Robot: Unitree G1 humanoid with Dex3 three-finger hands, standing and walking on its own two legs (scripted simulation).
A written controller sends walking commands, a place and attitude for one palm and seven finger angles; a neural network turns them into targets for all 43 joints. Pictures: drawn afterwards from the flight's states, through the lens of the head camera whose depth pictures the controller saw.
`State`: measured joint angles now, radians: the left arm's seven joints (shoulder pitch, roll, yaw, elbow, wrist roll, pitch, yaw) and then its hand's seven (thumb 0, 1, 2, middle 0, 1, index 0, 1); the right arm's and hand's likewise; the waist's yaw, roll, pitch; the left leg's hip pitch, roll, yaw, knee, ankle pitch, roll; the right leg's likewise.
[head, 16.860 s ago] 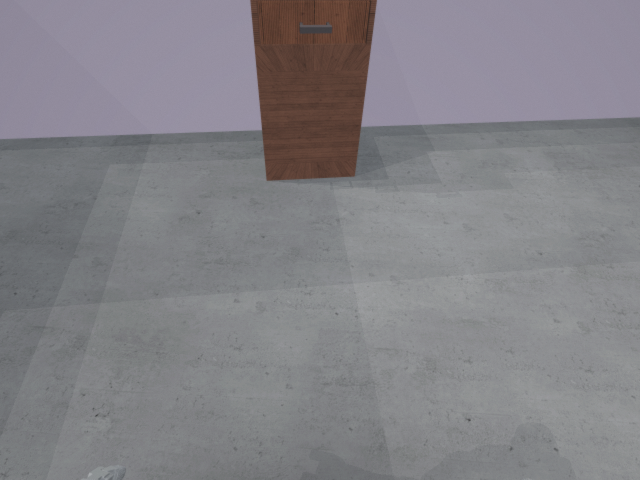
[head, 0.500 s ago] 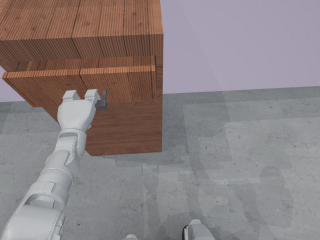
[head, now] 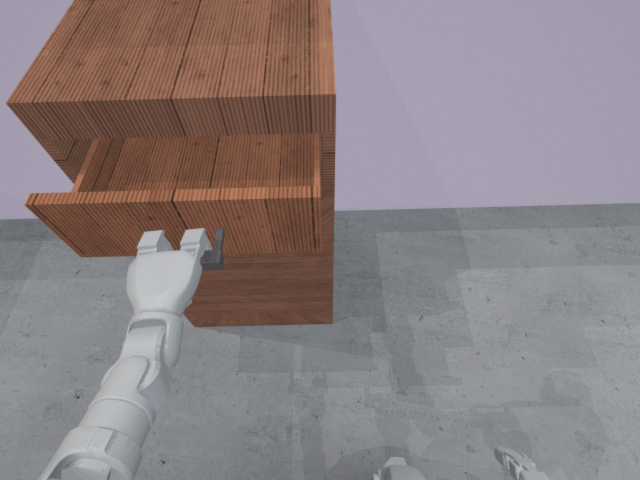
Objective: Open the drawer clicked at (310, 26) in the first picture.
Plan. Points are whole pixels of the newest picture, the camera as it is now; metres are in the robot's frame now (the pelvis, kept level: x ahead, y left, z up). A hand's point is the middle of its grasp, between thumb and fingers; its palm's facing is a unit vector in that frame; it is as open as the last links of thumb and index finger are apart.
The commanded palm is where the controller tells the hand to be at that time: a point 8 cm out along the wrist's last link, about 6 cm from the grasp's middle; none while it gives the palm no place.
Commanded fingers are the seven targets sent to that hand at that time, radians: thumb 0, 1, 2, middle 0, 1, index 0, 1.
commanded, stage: pull the drawer open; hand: left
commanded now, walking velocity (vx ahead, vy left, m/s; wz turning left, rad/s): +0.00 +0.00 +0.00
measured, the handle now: (184, 248) +0.42 +0.21 -0.01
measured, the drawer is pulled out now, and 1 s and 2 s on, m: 0.12 0.24 0.30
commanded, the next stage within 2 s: open the thumb to release the handle in 1.72 s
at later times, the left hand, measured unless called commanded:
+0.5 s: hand (174, 333) +0.31 +0.20 -0.03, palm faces -0.02 -0.05 -1.00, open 5.8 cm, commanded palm +0.26 +0.21 +0.02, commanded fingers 0.00 0.90 0.90 -0.40 -1.35 -0.40 -1.35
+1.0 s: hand (166, 379) +0.25 +0.20 -0.03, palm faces -0.01 -0.05 -1.00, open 5.8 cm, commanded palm +0.20 +0.20 +0.02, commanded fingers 0.00 0.90 0.90 -0.40 -1.35 -0.40 -1.35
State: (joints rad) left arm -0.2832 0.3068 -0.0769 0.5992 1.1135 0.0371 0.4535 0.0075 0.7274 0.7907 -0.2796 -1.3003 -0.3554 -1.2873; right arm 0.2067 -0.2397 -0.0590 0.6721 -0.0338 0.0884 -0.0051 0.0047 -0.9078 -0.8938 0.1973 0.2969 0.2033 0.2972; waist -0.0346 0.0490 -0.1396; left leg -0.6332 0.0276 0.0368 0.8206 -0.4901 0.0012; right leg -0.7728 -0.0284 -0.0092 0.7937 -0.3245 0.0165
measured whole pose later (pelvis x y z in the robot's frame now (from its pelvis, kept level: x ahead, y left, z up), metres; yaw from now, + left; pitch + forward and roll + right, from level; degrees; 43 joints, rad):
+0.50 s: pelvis -0.01 -0.01 +0.00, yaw -1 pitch +15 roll +1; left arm -0.08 0.30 -0.07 0.44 1.12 0.03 0.47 0.01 0.72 0.80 -0.28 -1.29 -0.36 -1.30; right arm 0.19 -0.24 -0.06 0.66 -0.03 0.05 -0.02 0.01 -0.91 -0.89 0.20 0.30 0.20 0.30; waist -0.02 0.04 -0.13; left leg -0.60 0.03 0.05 0.82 -0.48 -0.01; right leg -0.76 -0.02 0.00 0.82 -0.32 0.00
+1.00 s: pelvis -0.01 -0.01 +0.00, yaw +0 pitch +13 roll +1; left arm 0.15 0.28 -0.10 0.25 1.13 0.04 0.49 0.02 0.71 0.82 -0.28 -1.28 -0.38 -1.32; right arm 0.13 -0.23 -0.04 0.62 -0.04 0.03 -0.01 0.01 -0.91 -0.89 0.20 0.30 0.20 0.30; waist 0.01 0.04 -0.13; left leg -0.57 0.03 0.04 0.84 -0.50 -0.02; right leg -0.73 -0.02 0.00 0.85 -0.34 0.00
